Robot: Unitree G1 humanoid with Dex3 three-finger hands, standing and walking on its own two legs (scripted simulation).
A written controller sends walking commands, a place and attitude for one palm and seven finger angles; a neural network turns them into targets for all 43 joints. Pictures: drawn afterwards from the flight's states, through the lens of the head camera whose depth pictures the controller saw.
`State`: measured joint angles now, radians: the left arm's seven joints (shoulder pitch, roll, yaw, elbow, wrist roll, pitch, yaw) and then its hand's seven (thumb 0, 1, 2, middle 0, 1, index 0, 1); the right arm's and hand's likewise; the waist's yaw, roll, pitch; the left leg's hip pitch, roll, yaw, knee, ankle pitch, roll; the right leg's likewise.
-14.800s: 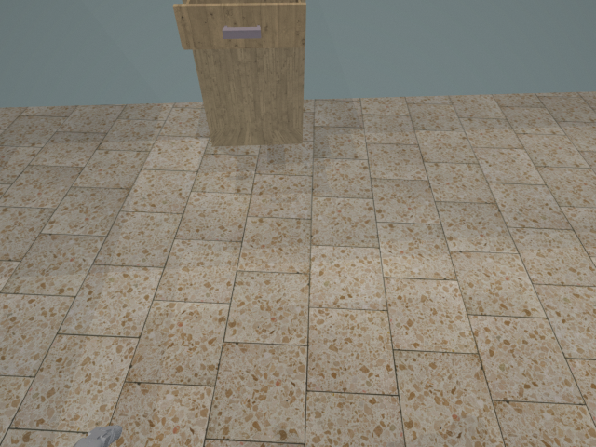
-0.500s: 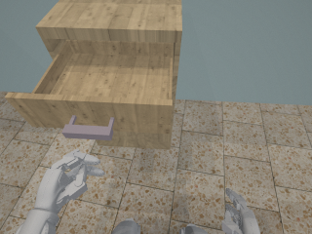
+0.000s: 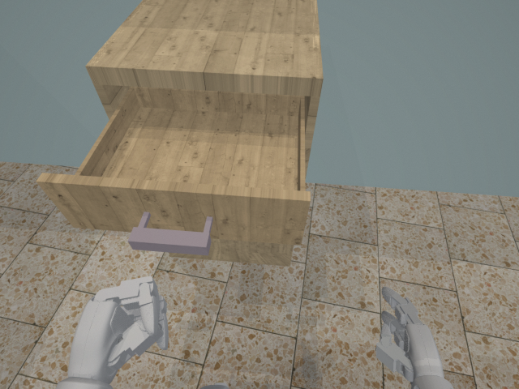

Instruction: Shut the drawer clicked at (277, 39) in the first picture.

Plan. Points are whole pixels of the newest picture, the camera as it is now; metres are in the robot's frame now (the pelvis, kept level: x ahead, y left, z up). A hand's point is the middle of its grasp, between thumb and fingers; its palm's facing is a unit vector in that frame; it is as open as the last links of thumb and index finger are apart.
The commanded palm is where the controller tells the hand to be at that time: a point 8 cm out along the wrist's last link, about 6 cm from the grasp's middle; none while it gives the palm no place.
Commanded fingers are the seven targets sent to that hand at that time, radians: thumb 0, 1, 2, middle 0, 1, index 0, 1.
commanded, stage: raise the hand and make a fist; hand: left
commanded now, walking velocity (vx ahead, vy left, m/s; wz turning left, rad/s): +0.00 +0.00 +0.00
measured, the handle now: (174, 230) +0.37 +0.18 +0.01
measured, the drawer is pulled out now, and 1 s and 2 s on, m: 0.29 0.29 0.29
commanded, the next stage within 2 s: bring the fist close to the handle in 0.64 s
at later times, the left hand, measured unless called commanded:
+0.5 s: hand (159, 328) +0.18 +0.13 +0.11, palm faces -0.01 -1.00 -0.04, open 3.3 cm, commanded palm +0.14 +0.19 +0.11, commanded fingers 0.00 0.90 0.90 -1.40 -1.60 -1.40 -1.60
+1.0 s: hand (172, 320) +0.19 +0.13 +0.09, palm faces +0.00 -1.00 -0.05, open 3.3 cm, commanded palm +0.17 +0.19 +0.09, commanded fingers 0.00 0.90 0.90 -1.40 -1.60 -1.40 -1.60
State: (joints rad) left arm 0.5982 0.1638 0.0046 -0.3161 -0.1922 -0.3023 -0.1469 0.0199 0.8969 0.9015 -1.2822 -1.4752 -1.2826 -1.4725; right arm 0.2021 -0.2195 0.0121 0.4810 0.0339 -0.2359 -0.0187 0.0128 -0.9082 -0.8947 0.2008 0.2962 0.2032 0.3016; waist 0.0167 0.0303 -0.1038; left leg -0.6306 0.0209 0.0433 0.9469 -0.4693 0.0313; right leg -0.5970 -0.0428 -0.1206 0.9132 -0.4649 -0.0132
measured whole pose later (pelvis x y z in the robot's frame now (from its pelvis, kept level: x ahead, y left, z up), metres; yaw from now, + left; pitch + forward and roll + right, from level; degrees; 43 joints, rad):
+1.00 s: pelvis +0.00 -0.03 +0.01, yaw +0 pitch +7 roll +0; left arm 0.53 0.18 0.06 -0.20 -0.22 -0.30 -0.19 0.02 0.90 0.90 -1.40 -1.60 -1.40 -1.60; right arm 0.23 -0.25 0.02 0.54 0.04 -0.26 -0.03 0.01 -0.91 -0.89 0.20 0.30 0.20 0.30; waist 0.01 0.04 -0.09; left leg -0.57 0.04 0.02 0.87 -0.43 -0.01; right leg -0.54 -0.02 -0.14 0.86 -0.45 -0.05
